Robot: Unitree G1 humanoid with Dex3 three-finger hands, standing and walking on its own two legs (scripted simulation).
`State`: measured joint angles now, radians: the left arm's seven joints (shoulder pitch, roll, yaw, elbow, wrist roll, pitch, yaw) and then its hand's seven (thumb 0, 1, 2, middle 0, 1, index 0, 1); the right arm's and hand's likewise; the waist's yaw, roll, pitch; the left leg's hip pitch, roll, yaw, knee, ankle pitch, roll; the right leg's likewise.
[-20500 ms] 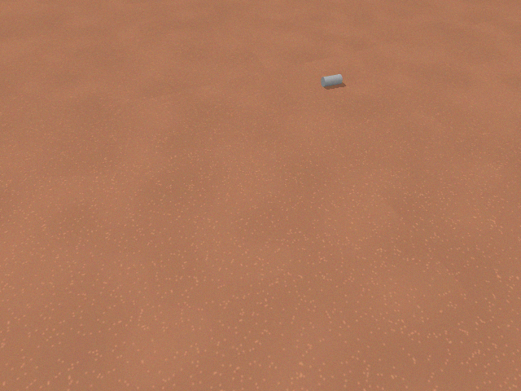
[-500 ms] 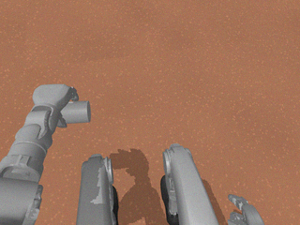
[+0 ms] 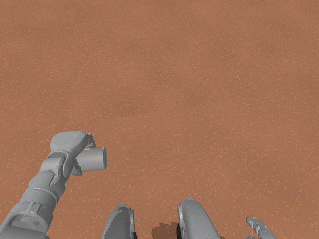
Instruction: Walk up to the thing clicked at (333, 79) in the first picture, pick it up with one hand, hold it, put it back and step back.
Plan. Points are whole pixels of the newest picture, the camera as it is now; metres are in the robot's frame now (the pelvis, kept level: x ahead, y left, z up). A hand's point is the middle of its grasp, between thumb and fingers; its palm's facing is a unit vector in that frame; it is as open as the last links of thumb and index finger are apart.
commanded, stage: lift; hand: left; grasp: from above
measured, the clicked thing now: (82, 160) +0.37 +0.21 -0.12
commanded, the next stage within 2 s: hold in 0.50 s
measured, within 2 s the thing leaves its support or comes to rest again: neither
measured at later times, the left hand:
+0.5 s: hand (61, 142) +0.36 +0.22 +0.02, palm faces -0.46 -0.03 -0.89, open 9.1 cm
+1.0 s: hand (54, 133) +0.36 +0.22 +0.06, palm faces -0.46 -0.01 -0.89, open 9.0 cm
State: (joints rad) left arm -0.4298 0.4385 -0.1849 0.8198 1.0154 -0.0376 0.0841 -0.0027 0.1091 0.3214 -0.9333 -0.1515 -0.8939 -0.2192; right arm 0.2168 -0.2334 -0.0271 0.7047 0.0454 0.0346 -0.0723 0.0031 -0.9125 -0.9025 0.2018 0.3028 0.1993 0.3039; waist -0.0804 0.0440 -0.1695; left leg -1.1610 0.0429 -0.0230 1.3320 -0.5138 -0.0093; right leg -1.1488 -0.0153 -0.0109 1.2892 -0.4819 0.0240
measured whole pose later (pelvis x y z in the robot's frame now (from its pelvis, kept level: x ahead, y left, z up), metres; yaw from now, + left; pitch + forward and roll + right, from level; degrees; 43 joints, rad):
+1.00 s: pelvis +0.05 +0.00 +0.11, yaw -1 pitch +7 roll +0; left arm -0.28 0.42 -0.20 0.69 1.02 -0.07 -0.01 0.00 0.17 0.22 -0.97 -0.05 -0.93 -0.12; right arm 0.22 -0.25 -0.05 0.68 0.06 0.07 -0.07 0.01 -0.91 -0.90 0.20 0.30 0.20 0.30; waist -0.02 0.04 -0.07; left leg -0.47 0.03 0.04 0.70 -0.34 0.00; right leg -0.49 -0.02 0.02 0.68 -0.31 0.03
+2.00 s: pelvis +0.05 +0.00 +0.12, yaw -1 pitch +2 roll +0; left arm -0.19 0.43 -0.21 0.52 1.00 -0.07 -0.08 0.00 0.18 0.18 -0.99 0.00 -0.96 -0.07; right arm 0.17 -0.25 -0.03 0.65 0.08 0.10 -0.09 0.01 -0.91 -0.90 0.20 0.30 0.20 0.30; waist 0.01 0.05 -0.02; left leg -0.29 0.03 0.04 0.53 -0.26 -0.01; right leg -0.32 -0.03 0.03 0.54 -0.25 0.02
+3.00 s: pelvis +0.04 -0.01 +0.10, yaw +0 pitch +10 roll +0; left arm -0.35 0.38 -0.22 0.85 1.14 -0.13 0.17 0.00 0.20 0.16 -0.99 0.00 -0.96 -0.06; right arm 0.17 -0.25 -0.05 0.66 0.04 0.13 -0.05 0.00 -0.90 -0.90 0.20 0.30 0.20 0.30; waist -0.02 0.01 -0.07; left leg -0.61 0.03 0.01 0.79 -0.35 -0.02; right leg -0.63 -0.03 0.01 0.80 -0.34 0.02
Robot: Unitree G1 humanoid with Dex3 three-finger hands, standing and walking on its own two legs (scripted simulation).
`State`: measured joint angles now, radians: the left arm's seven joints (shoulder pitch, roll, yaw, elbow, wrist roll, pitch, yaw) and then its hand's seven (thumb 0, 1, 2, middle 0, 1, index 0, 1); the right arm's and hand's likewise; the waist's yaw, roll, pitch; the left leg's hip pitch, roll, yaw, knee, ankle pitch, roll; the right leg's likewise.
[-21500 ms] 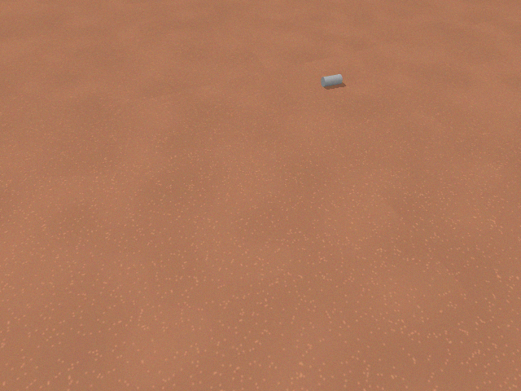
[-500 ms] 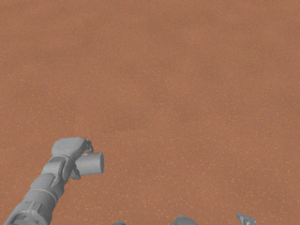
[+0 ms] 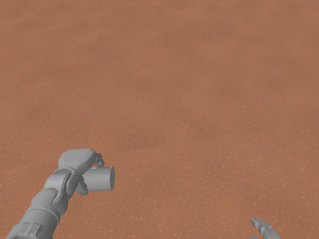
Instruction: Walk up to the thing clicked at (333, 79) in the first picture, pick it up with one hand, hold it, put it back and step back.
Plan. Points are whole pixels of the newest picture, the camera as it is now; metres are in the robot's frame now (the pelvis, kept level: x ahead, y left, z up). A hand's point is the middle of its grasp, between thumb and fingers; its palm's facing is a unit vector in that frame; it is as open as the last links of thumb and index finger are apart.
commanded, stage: hold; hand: left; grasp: from above
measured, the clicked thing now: (90, 179) +0.32 +0.21 -0.09
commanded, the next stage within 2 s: crouch in 1.50 s
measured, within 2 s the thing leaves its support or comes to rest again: neither
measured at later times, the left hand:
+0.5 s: hand (82, 177) +0.29 +0.21 -0.03, palm faces -0.45 -0.02 -0.89, open 8.9 cm
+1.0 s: hand (80, 178) +0.28 +0.21 -0.01, palm faces -0.44 -0.02 -0.90, open 8.9 cm
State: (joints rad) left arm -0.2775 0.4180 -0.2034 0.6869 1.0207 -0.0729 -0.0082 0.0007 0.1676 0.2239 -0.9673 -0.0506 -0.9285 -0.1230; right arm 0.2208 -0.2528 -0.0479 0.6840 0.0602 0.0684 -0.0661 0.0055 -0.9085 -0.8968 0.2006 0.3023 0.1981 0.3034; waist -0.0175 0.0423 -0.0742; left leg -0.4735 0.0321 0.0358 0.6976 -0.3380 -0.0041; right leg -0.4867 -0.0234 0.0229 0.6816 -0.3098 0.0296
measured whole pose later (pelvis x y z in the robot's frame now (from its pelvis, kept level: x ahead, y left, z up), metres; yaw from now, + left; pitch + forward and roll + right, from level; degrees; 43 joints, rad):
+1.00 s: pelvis +0.00 -0.01 +0.02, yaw +0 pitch +2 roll +0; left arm -0.19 0.43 -0.21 0.52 1.00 -0.07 -0.08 0.00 0.18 0.18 -0.99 0.00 -0.96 -0.07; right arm 0.17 -0.25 -0.03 0.65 0.08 0.10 -0.09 0.01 -0.91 -0.90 0.20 0.30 0.20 0.30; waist 0.01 0.05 -0.02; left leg -0.29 0.03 0.04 0.53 -0.26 -0.01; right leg -0.32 -0.03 0.03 0.54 -0.25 0.02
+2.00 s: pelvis -0.01 -0.01 -0.01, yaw +1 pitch +10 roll +0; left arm -0.35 0.38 -0.22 0.85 1.14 -0.13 0.17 0.00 0.20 0.16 -0.99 0.00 -0.96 -0.06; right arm 0.17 -0.25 -0.05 0.66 0.04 0.13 -0.05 0.00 -0.90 -0.90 0.20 0.30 0.20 0.30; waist -0.02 0.01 -0.07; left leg -0.61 0.03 0.01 0.79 -0.35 -0.02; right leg -0.63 -0.03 0.01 0.80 -0.34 0.02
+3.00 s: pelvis -0.07 -0.01 -0.33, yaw -1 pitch +38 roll -4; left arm -0.93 0.50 -0.05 1.33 1.24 -0.10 0.36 0.01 0.19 0.19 -0.95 -0.08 -0.93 -0.11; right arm 0.17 -0.24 -0.03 0.73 -0.11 -0.04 0.08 0.00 -0.90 -0.90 0.20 0.30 0.20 0.30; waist -0.22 0.03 -0.15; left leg -2.08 0.02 -0.08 2.10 -0.69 -0.02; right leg -2.06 -0.02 -0.02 2.05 -0.66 0.03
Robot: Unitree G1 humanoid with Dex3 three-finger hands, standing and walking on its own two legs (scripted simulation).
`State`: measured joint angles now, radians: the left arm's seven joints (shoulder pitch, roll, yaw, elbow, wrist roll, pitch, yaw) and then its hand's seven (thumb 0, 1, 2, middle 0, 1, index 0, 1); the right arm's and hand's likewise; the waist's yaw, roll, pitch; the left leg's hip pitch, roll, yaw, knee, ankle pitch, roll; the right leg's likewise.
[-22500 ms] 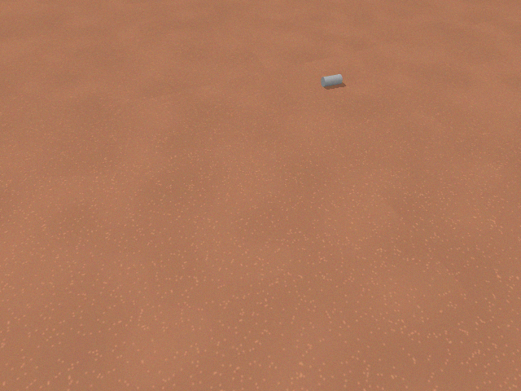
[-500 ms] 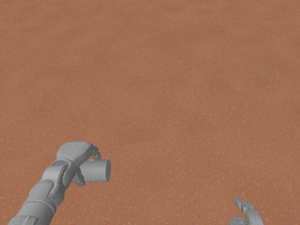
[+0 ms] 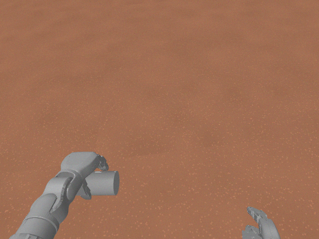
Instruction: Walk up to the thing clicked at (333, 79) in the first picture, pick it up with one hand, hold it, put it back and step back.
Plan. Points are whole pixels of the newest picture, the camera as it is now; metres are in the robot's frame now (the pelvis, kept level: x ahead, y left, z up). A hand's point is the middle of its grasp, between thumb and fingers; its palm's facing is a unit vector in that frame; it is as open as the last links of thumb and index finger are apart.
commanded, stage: hold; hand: left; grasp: from above
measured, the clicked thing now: (93, 183) +0.29 +0.21 -0.07
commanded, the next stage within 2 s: crouch in 0.50 s
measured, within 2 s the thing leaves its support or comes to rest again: neither
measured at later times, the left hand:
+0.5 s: hand (86, 178) +0.29 +0.22 -0.02, palm faces -0.45 -0.02 -0.89, open 8.9 cm
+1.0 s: hand (96, 187) +0.30 +0.21 -0.11, palm faces -0.44 +0.04 -0.90, open 8.8 cm
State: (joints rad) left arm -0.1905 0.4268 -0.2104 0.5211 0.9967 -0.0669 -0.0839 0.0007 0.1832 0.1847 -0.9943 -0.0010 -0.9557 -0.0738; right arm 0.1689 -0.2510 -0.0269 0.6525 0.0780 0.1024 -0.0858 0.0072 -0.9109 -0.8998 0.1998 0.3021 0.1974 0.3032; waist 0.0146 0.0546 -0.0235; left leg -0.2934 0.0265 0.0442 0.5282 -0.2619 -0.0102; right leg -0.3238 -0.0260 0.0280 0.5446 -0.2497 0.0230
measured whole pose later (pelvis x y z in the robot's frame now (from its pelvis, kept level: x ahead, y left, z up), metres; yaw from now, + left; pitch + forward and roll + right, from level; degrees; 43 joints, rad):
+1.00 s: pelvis -0.01 +0.00 -0.03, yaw +1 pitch +10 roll +0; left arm -0.35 0.38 -0.22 0.85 1.14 -0.13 0.17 0.00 0.20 0.16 -0.99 0.00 -0.96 -0.06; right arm 0.17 -0.25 -0.05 0.66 0.04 0.13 -0.05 0.00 -0.90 -0.90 0.20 0.30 0.20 0.30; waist -0.02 0.01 -0.07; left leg -0.61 0.03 0.01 0.79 -0.35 -0.02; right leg -0.63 -0.03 0.01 0.80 -0.34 0.02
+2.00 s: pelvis -0.07 +0.00 -0.34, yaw -1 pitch +38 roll -4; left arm -0.93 0.50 -0.05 1.33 1.24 -0.10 0.36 0.01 0.19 0.19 -0.95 -0.08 -0.93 -0.11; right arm 0.17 -0.24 -0.03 0.73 -0.11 -0.04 0.08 0.00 -0.90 -0.90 0.20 0.30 0.20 0.30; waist -0.22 0.03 -0.15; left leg -2.08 0.02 -0.08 2.10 -0.69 -0.02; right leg -2.06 -0.02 -0.02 2.05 -0.66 0.03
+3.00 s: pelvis -0.08 +0.00 -0.44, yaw -3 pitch +34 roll -6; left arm -1.09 0.63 -0.01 1.57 1.30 -0.17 0.42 0.00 0.16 0.25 -0.90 -0.19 -0.88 -0.22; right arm 0.18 -0.28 0.06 0.75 -0.16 -0.07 0.13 0.00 -0.92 -0.90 0.20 0.30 0.20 0.30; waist -0.30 0.00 -0.04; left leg -2.32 0.01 -0.13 2.40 -0.69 -0.03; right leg -2.28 0.00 -0.04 2.32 -0.64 0.03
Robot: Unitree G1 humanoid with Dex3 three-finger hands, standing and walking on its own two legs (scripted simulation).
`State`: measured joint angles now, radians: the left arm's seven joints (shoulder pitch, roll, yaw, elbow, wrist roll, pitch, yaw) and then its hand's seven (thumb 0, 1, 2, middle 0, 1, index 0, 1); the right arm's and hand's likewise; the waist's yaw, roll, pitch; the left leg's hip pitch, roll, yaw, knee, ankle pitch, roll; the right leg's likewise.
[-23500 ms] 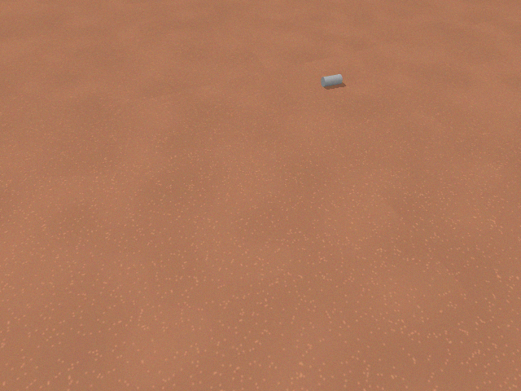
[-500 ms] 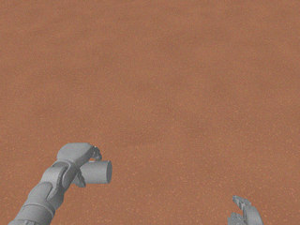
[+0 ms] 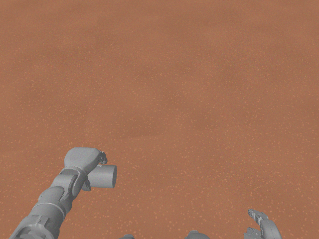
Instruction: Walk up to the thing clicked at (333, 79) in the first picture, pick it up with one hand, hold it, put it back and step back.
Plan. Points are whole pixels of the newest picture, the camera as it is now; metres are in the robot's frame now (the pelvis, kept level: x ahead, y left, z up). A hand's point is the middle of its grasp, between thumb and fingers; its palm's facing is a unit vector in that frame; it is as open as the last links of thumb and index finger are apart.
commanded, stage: crouch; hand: left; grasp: from above
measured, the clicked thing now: (92, 175) +0.32 +0.21 -0.12
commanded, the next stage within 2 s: lower in 1.60 s
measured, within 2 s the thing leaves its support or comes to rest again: neither
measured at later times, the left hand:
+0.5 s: hand (112, 179) +0.38 +0.19 -0.32, palm faces -0.44 +0.08 -0.90, open 8.9 cm
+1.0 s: hand (121, 182) +0.42 +0.18 -0.47, palm faces -0.45 +0.05 -0.89, open 8.9 cm
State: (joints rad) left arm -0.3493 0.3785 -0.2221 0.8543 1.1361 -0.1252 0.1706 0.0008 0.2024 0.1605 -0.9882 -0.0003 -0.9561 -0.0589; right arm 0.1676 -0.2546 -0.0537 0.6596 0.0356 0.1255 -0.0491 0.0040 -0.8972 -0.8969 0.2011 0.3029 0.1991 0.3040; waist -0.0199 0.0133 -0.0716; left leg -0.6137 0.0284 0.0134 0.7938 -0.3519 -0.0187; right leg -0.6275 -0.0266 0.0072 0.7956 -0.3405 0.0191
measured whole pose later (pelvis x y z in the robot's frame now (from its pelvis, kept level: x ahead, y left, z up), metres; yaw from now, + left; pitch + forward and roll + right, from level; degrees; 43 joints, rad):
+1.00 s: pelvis -0.06 +0.00 -0.31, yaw -2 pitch +38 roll -4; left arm -0.93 0.50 -0.05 1.33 1.24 -0.10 0.36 0.01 0.19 0.19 -0.95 -0.08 -0.93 -0.11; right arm 0.17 -0.24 -0.03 0.73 -0.11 -0.04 0.08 0.00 -0.90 -0.90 0.20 0.30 0.20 0.30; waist -0.22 0.03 -0.15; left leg -2.08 0.02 -0.08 2.10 -0.69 -0.02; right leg -2.06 -0.02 -0.02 2.05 -0.66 0.03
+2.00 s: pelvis -0.07 +0.00 -0.41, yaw -4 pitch +34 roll -6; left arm -1.09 0.63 -0.01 1.57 1.30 -0.17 0.42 0.00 0.16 0.25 -0.90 -0.19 -0.88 -0.22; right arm 0.18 -0.28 0.06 0.75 -0.16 -0.07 0.13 0.00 -0.92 -0.90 0.20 0.30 0.20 0.30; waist -0.30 0.00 -0.04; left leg -2.32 0.01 -0.13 2.40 -0.69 -0.03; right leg -2.28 0.00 -0.04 2.32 -0.64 0.03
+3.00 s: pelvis -0.06 +0.01 -0.44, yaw -9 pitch +32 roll -10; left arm -1.10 0.79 0.10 1.71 1.35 -0.18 0.58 0.01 0.19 0.22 -0.89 -0.18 -0.88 -0.20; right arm 0.17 -0.31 0.16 0.73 -0.26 -0.17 0.25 0.00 -0.91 -0.90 0.20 0.30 0.20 0.30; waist -0.40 -0.04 0.08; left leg -2.37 0.01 -0.21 2.53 -0.73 -0.03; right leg -2.31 0.02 -0.10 2.39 -0.65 0.05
